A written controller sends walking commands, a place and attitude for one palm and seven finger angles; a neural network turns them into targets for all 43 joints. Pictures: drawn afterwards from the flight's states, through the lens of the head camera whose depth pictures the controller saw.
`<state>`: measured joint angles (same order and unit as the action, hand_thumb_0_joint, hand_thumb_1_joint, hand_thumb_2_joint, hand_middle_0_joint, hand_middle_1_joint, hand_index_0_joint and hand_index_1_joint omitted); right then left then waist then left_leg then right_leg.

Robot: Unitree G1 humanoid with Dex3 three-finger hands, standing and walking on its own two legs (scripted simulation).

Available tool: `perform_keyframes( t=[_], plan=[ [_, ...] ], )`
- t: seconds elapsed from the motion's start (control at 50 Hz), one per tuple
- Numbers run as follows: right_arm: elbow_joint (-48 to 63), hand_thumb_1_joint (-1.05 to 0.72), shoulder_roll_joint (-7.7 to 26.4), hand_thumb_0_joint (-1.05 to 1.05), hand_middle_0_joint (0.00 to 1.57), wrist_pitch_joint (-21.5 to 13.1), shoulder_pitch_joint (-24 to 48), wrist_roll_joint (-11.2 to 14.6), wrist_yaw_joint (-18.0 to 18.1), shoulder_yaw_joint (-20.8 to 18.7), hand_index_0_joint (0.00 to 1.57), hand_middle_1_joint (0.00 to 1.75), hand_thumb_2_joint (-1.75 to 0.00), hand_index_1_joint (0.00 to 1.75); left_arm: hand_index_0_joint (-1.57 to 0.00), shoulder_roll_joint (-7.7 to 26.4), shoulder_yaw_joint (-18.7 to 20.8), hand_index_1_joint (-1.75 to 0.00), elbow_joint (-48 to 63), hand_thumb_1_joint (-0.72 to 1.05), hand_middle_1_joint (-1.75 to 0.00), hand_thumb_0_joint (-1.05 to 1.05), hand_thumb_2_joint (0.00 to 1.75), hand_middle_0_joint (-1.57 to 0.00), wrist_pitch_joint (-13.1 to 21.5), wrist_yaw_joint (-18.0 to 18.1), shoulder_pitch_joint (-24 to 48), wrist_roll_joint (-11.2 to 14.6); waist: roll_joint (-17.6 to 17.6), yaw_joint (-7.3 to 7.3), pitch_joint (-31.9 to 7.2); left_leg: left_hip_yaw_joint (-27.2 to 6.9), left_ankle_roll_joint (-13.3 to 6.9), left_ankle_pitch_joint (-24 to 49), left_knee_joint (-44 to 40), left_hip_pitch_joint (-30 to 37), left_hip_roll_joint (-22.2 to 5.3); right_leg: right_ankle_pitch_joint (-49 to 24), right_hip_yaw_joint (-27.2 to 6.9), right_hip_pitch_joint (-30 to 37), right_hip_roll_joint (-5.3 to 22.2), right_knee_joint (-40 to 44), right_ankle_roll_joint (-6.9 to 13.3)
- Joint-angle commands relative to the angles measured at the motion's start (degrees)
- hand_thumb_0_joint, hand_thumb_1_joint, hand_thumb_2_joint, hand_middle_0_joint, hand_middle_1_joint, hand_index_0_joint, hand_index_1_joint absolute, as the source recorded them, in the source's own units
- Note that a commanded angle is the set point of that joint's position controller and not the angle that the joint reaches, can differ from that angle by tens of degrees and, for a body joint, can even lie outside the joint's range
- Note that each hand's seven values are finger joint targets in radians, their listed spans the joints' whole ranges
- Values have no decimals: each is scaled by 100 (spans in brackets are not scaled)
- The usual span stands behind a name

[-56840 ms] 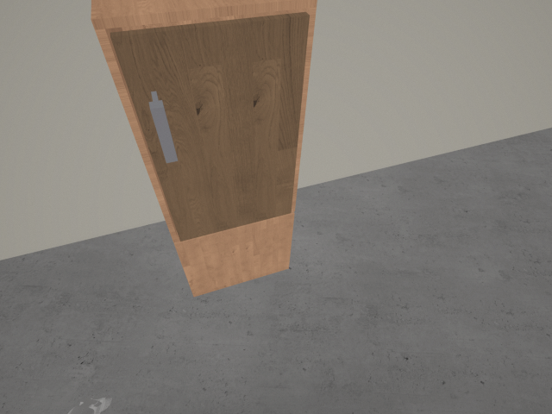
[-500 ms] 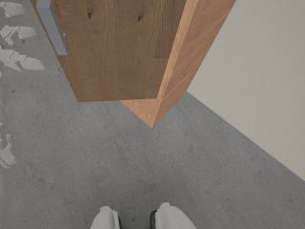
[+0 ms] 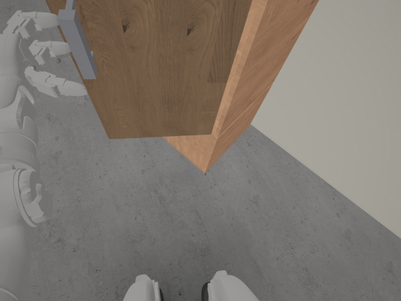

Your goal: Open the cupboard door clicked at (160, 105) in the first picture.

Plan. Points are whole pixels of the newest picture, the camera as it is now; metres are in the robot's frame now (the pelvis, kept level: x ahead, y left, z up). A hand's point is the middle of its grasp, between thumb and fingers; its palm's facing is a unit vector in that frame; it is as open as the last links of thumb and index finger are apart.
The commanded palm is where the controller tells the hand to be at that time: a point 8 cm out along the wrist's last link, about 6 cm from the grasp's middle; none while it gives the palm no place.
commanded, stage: slide the fingers in behind the handle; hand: left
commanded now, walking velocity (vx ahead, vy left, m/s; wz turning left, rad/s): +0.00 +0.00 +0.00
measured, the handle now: (81, 40) +0.59 +0.17 +0.11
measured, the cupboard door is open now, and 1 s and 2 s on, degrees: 48 48 48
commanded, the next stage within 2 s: close the thumb around the handle in 0.90 s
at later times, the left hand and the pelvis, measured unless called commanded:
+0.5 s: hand (76, 62) +0.54 +0.17 +0.10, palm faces +0.01 -1.00 +0.01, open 14.0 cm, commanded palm +0.51 +0.21 +0.11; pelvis +0.00 +0.00 +0.00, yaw +0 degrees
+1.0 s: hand (80, 62) +0.53 +0.16 +0.11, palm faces +0.02 -1.00 -0.01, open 14.0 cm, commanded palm +0.51 +0.20 +0.11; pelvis -0.01 -0.01 +0.00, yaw +0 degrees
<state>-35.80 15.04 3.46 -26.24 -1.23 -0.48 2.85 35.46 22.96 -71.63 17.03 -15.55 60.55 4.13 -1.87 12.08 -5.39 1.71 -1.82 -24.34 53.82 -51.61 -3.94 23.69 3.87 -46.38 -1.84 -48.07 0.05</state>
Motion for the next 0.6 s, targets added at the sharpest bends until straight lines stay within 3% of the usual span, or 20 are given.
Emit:
perform_keyframes(
  t=[0.0, 0.06, 0.08, 0.1, 0.12, 0.16, 0.2, 0.24, 0.26, 0.28, 0.34, 0.44, 0.5, 0.56, 0.58],
  plan=[
    [76, -90, 1168, 0, 20, -35, -1186, 9, 79, -477, 20, 30, -90, 30, -30, 1039, -12, -120, 1311, -50, -120, 0, 30, -30, 416, -54, 2795, 105, -950, 142, -2793, -572, 7, 2997, -301, 3017, 151, -2246, -103, 377, -259, 393, 73],
    [96, -90, 1170, 0, 20, -33, -1165, 16, 78, -475, 20, 30, -90, 30, -30, 1293, 216, -120, 1364, -50, -120, 0, 30, -30, 436, 61, 2764, 75, -923, 61, -2836, -559, 3, 3048, -301, 2966, 155, -2329, -109, 491, -249, 360, 78],
    [119, -90, 1128, 0, 20, -32, -1125, 24, 68, -464, 20, 30, -90, 30, -30, 1078, 78, -120, 1248, -50, -120, 0, 30, -30, 400, 85, 2634, 69, -952, 68, -2728, -504, -4, 3000, -296, 2868, 183, -2358, -118, 501, -246, 373, 73],
    [124, -90, 1146, 0, 20, -35, -1129, 21, 68, -460, 20, 30, -90, 30, -30, 1221, 192, -120, 1240, -50, -120, 0, 30, -30, 395, 130, 2645, 64, -779, 67, -2649, -497, -17, 2854, -302, 2716, 184, -2319, -126, 573, -237, 385, 59],
    [148, -90, 1148, 0, 20, -36, -1103, 23, 71, -455, 20, 30, -90, 30, -30, 1321, 227, -120, 1236, -50, -120, 0, 30, -30, 401, 166, 2648, 20, -849, 45, -2608, -475, -18, 2761, -318, 2631, 192, -2290, -147, 613, -231, 385, 60],
    [170, -90, 1130, 0, 20, -55, -1103, 12, 63, -468, 20, 30, -90, 30, -30, 1305, 213, -120, 1529, -50, -120, 0, 30, -30, 502, 236, 2811, -22, -1011, 28, -2877, -491, -9, 2950, -294, 2846, 196, -2403, -152, 624, -229, 336, 70],
    [175, -90, 1116, 0, 20, -57, -1062, 11, 45, -463, 20, 30, -90, 30, -30, 1115, 103, -120, 1409, -50, -120, 0, 30, -30, 516, 271, 2630, -30, -1011, 17, -2775, -497, 17, 2940, -284, 2861, 187, -2324, -136, 531, -229, 344, 77],
    [153, -90, 1104, 0, 20, -73, -1093, 9, 40, -468, 20, 30, -90, 30, -30, 908, -22, -120, 1360, -50, -120, 0, 30, -30, 522, 280, 2757, 10, -832, 126, -2659, -510, -11, 2840, -308, 2820, 188, -2275, -114, 525, -246, 358, 70],
    [149, -90, 1139, 0, 20, -63, -1104, 13, 46, -490, 20, 30, -90, 30, -30, 1041, 64, -120, 1423, -50, -120, 0, 30, -30, 530, 275, 2736, -6, -813, 72, -2838, -530, 3, 2887, -318, 2881, 174, -2314, -125, 591, -243, 345, 64],
    [165, -90, 1121, 0, 20, -67, -1078, 18, 33, -490, 20, 30, -90, 30, -30, 848, -65, -120, 1373, -50, -120, 0, 30, -30, 493, 253, 2667, 10, -923, 78, -2857, -507, 11, 2851, -331, 2917, 190, -2280, -123, 556, -244, 367, 68],
    [125, -90, 1150, 0, 20, -74, -1141, 23, 59, -474, 20, 30, -90, 30, -30, 976, 71, -120, 1184, -50, -120, 0, 30, -30, 429, 250, 2650, 63, -584, 102, -2671, -490, -32, 2652, -357, 2638, 207, -2267, -131, 690, -243, 388, 69],
    [146, -90, 1129, 0, 20, -107, -1114, 13, 54, -468, 20, 30, -90, 30, -30, 1014, 85, -120, 1282, -50, -120, 0, 30, -30, 480, 336, 2727, 15, -765, 75, -2646, -455, -37, 2583, -349, 2600, 225, -2238, -168, 665, -225, 395, 76],
    [90, -90, 1085, 0, 20, -131, -1093, -9, 15, -502, 20, 30, -90, 30, -30, 636, -173, -120, 1424, -50, -120, 0, 30, -30, 586, 404, 2849, -11, -957, 118, -2776, -523, 11, 2731, -312, 2933, 184, -2141, -132, 392, -234, 380, 80],
    [70, -90, 1116, 0, 20, -135, -1120, -18, 11, -510, 20, 30, -90, 30, -30, 817, -27, -120, 1491, -50, -120, 0, 30, -30, 633, 453, 2919, -1, -925, 89, -2968, -540, 14, 2766, -330, 2967, 188, -2185, -136, 510, -236, 350, 76],
    [73, -90, 1101, 0, 20, -135, -1116, -9, 5, -507, 20, 30, -90, 30, -30, 721, -60, -120, 1419, -50, -120, 0, 30, -30, 605, 469, 2803, 7, -934, 58, -2946, -538, 26, 2823, -351, 2976, 195, -2216, -116, 538, -232, 350, 85]
  ],
)
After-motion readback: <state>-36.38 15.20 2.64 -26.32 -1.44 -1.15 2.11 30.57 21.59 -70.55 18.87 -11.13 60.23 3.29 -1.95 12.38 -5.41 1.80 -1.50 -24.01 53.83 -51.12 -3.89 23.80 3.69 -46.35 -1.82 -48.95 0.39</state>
